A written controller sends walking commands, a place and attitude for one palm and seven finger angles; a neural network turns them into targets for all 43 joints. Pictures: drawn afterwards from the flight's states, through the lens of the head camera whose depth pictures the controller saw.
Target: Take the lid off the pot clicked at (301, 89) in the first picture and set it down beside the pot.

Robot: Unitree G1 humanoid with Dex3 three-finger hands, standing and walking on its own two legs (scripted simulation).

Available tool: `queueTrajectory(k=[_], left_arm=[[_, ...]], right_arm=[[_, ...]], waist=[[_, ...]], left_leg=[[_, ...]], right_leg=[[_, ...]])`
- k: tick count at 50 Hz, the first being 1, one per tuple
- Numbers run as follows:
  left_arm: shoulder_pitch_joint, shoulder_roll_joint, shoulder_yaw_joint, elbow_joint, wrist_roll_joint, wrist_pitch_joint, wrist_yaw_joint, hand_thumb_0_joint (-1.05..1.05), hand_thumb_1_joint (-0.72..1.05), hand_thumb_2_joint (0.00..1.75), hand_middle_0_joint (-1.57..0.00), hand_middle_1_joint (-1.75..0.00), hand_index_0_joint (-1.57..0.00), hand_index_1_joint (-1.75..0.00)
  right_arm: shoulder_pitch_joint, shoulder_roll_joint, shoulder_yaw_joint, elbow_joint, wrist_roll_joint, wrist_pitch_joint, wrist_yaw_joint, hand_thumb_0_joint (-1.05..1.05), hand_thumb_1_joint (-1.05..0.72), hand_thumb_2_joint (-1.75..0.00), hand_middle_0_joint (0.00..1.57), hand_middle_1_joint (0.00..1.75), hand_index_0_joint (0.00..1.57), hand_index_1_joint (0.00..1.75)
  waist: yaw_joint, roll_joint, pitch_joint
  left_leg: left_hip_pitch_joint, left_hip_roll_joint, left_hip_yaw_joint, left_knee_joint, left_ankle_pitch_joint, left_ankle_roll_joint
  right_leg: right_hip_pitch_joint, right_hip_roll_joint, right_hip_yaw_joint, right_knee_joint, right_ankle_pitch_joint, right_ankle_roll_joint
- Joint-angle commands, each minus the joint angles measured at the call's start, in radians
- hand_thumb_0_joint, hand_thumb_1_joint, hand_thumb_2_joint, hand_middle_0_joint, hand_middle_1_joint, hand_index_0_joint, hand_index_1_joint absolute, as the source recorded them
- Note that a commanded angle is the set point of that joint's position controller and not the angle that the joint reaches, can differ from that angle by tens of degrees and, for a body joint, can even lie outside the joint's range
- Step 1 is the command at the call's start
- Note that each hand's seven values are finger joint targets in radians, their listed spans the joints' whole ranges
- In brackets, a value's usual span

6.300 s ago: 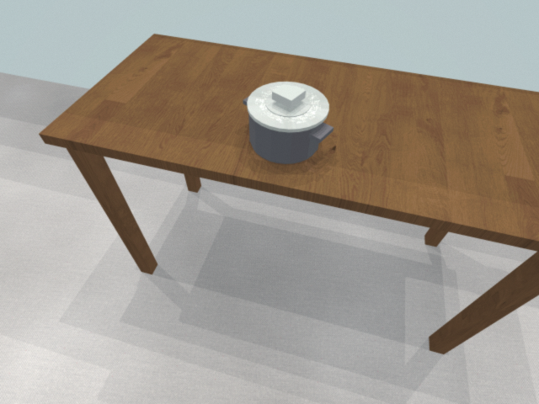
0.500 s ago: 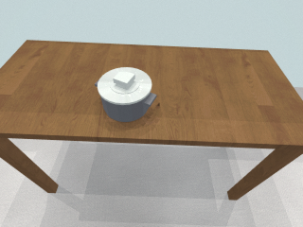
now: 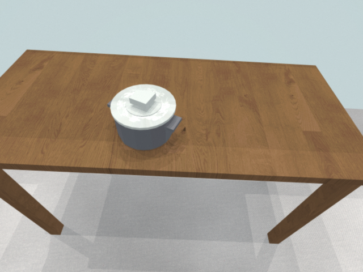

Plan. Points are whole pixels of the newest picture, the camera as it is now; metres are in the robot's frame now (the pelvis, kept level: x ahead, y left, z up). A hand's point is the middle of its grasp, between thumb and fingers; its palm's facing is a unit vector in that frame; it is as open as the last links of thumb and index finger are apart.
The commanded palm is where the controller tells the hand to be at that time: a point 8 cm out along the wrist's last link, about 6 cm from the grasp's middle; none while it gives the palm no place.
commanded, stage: look again from close up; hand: left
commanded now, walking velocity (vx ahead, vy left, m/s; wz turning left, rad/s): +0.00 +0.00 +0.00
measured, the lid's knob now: (142, 98) +0.51 +0.14 +0.09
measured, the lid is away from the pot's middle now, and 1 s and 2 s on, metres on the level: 0.00 0.00 0.00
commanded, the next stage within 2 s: lift the closed hand beside the body in 0.24 s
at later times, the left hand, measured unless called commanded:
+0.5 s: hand out of the picture +0.12 +0.21 -0.09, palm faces +0.18 -0.93 -0.31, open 6.8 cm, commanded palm +0.08 +0.24 -0.04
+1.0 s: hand out of the picture +0.11 +0.22 -0.01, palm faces +0.33 -0.89 -0.31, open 3.1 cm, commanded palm +0.07 +0.26 +0.03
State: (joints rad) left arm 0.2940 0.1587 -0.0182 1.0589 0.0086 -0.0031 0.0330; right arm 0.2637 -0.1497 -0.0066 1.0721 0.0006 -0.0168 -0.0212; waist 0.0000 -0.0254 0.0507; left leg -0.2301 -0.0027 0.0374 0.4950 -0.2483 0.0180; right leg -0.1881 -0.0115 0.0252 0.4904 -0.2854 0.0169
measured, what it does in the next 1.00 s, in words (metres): stands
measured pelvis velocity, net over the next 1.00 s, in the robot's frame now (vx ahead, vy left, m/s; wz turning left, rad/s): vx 0.00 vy -0.01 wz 0.06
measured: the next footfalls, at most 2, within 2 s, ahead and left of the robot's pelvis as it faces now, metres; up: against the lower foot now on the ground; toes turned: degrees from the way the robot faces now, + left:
none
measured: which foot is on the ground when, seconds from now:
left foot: down 0.00-1.00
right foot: down 0.00-1.00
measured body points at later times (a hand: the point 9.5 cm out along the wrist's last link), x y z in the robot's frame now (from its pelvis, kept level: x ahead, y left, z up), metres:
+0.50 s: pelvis +0.00 +0.01 +0.00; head -0.01 +0.00 +0.45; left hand +0.11 +0.25 -0.07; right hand +0.08 -0.23 -0.13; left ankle +0.01 +0.11 -0.74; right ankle -0.01 -0.13 -0.74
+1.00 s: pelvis +0.00 -0.01 +0.00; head -0.01 -0.02 +0.45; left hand +0.09 +0.26 +0.02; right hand +0.21 -0.21 -0.06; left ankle +0.01 +0.11 -0.74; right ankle -0.01 -0.13 -0.74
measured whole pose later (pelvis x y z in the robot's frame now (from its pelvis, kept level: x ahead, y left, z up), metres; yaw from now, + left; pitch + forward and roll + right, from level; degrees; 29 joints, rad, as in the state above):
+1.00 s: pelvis +0.00 -0.01 +0.00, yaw +4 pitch -3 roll -1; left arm 0.62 0.23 0.11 -0.08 -0.03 -0.03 0.08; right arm 0.18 -0.18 0.03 0.57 0.01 -0.14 -0.07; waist 0.06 0.03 0.01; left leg -0.23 0.00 -0.03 0.52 -0.25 0.00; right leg -0.15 0.00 -0.05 0.49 -0.29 0.00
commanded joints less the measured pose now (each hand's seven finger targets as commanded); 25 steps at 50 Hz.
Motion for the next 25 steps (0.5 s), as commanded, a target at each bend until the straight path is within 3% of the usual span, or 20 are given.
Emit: queueTrajectory(k=[1, 6, 10, 16, 17, 18, 19, 20, 21, 22, 24, 25], left_arm=[[0.088, 0.1, 0.018, -0.029, 0.001, -0.014, 0.009, 0.0, 0.9, 0.9, -0.2, -0.3, -0.2, -0.3], [0.081, 0.098, 0.018, -0.031, 0.001, -0.012, 0.008, 0.0, 0.9, 0.9, -0.2, -0.3, -0.2, -0.3], [0.086, 0.101, 0.018, -0.029, 0.0, -0.017, 0.008, 0.0, 0.9, 0.9, -0.2, -0.3, -0.2, -0.3], [0.086, 0.093, 0.017, -0.025, 0.001, -0.014, 0.009, 0.0, 0.9, 0.9, -0.2, -0.3, -0.2, -0.3], [0.133, 0.118, 0.029, 0.014, 0.018, -0.037, 0.044, 0.0, 0.9, 0.9, -0.2, -0.3, -0.2, -0.3], [-0.512, 0.271, 0.028, -1.261, -0.101, -0.185, 0.058, 0.0, 0.9, 0.9, -0.24, -0.35, -0.24, -0.35], [-0.122, 0.253, 0.054, -1.096, -0.022, -0.103, 0.112, 0.0, 0.9, 0.9, -0.29, -0.4, -0.29, -0.4], [-0.071, 0.203, 0.035, -1.029, -0.047, -0.026, 0.151, 0.0, 0.9, 0.9, -0.33, -0.44, -0.33, -0.44], [0.112, 0.053, -0.04, -0.939, -0.053, 0.038, 0.15, 0.0, 0.9, 0.9, -0.38, -0.49, -0.38, -0.49], [0.102, -0.025, -0.106, -0.944, -0.043, 0.045, 0.134, 0.0, 0.9, 0.9, -0.42, -0.54, -0.42, -0.54], [0.307, -0.081, -0.107, -0.672, -0.002, 0.055, 0.106, 0.0, 0.9, 0.9, -0.51, -0.64, -0.51, -0.64], [0.434, -0.067, -0.059, -0.596, -0.002, 0.054, 0.093, 0.0, 0.9, 0.9, -0.55, -0.68, -0.55, -0.68]], right_arm=[[0.054, -0.088, -0.014, -0.037, -0.004, -0.016, -0.008, 0.0, -0.9, -0.9, 0.2, 0.3, 0.2, 0.3], [0.058, -0.089, -0.012, -0.029, -0.004, -0.013, -0.008, 0.0, -0.9, -0.9, 0.2, 0.3, 0.2, 0.3], [0.062, -0.084, -0.013, -0.022, -0.002, -0.017, -0.008, 0.0, -0.9, -0.9, 0.2, 0.3, 0.2, 0.3], [0.065, -0.084, -0.013, -0.014, -0.002, -0.016, -0.009, 0.0, -0.9, -0.9, 0.2, 0.3, 0.2, 0.3], [-0.03, -0.129, -0.011, -0.072, 0.0, -0.021, -0.004, 0.0, -0.9, -0.9, 0.2, 0.3, 0.2, 0.3], [-0.013, -0.234, -0.017, -0.387, 0.061, -0.193, -0.003, 0.0, -0.9, -0.9, 0.2, 0.3, 0.2, 0.3], [-0.092, -0.177, 0.007, -0.352, 0.062, -0.264, -0.048, 0.0, -0.9, -0.9, 0.2, 0.3, 0.2, 0.3], [-0.113, -0.186, -0.006, -0.292, 0.07, -0.276, -0.051, 0.0, -0.9, -0.9, 0.2, 0.3, 0.2, 0.3], [-0.11, -0.159, -0.004, -0.3, 0.086, -0.282, -0.044, 0.0, -0.9, -0.9, 0.2, 0.3, 0.2, 0.3], [-0.121, -0.162, 0.009, -0.334, 0.068, -0.298, -0.035, 0.0, -0.9, -0.9, 0.2, 0.3, 0.2, 0.3], [-0.127, -0.178, -0.028, -0.354, 0.038, -0.28, -0.008, 0.0, -0.9, -0.9, 0.2, 0.3, 0.2, 0.3], [-0.145, -0.187, -0.05, -0.381, 0.041, -0.255, 0.009, 0.0, -0.9, -0.9, 0.2, 0.3, 0.2, 0.3]], waist=[[0.008, 0.032, 0.004], [0.006, 0.023, 0.022], [0.009, 0.006, -0.01], [0.007, 0.021, 0.015], [0.029, 0.049, -0.029], [0.009, 0.202, -0.491], [0.037, 0.378, -0.469], [0.03, 0.302, -0.367], [0.016, 0.236, -0.258], [0.0, 0.127, -0.107], [0.011, -0.071, 0.073], [0.036, -0.148, 0.082]], left_leg=[[0.036, 0.095, -0.098, -0.085, 0.136, 0.017], [0.028, 0.096, -0.097, -0.095, 0.115, 0.015], [0.054, 0.101, -0.096, -0.089, 0.162, 0.018], [0.041, 0.1, -0.101, -0.101, 0.139, 0.018], [0.025, 0.103, -0.07, 0.084, 0.255, -0.009], [0.234, 0.007, -0.099, -0.087, 0.247, -0.024], [0.289, 0.044, -0.076, -0.09, 0.316, -0.026], [0.193, 0.043, -0.077, -0.081, 0.229, -0.051], [0.159, 0.032, -0.089, -0.114, 0.173, -0.031], [0.115, 0.028, -0.098, -0.136, 0.131, -0.02], [0.002, 0.027, -0.106, -0.128, 0.109, -0.004], [-0.04, 0.034, -0.105, -0.122, 0.115, -0.005]], right_leg=[[-0.043, -0.085, 0.067, -0.099, 0.155, -0.054], [-0.046, -0.082, 0.065, -0.107, 0.136, -0.055], [-0.02, -0.084, 0.06, -0.107, 0.18, -0.053], [-0.029, -0.082, 0.058, -0.113, 0.148, -0.052], [-0.017, -0.127, 0.097, -0.113, 0.452, -0.042], [0.112, -0.051, -0.008, -0.035, 0.35, -0.053], [0.042, -0.018, -0.02, -0.007, 0.224, -0.076], [0.023, -0.017, -0.065, -0.028, 0.183, -0.059], [0.022, -0.015, -0.081, -0.065, 0.164, -0.054], [-0.007, -0.009, -0.101, -0.083, 0.138, -0.046], [-0.096, 0.005, -0.132, -0.095, 0.084, -0.035], [-0.09, 0.008, -0.138, -0.092, 0.078, -0.04]])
